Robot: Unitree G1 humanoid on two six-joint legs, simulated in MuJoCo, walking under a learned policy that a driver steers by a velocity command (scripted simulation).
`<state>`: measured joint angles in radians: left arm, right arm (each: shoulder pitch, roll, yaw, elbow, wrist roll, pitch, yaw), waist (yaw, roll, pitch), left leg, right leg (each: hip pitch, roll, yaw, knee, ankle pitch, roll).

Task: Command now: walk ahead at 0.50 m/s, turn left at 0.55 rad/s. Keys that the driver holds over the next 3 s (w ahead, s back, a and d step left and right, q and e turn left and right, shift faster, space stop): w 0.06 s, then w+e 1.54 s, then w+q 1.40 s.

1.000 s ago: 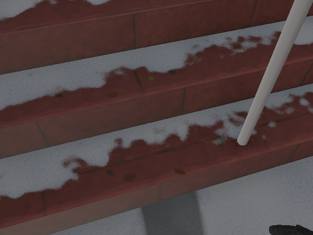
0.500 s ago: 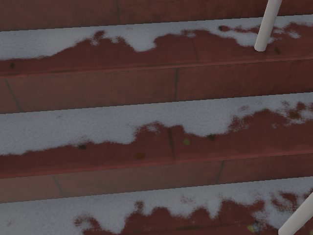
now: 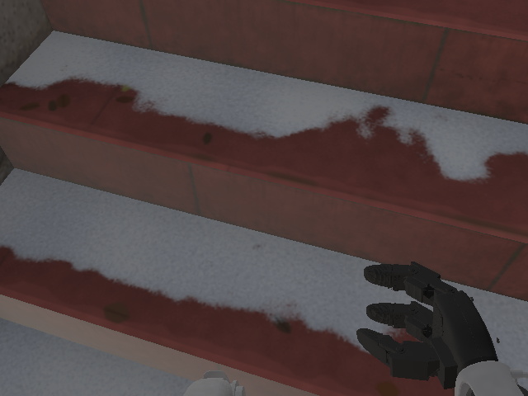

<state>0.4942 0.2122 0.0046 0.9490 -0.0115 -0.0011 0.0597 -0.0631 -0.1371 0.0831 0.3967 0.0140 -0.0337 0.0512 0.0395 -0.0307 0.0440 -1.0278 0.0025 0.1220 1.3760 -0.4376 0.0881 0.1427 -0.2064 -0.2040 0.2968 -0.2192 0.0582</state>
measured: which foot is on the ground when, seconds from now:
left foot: down 0.00-0.56, up 0.58-1.00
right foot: down 0.00-0.00, up 0.02-0.50, down 0.52-1.00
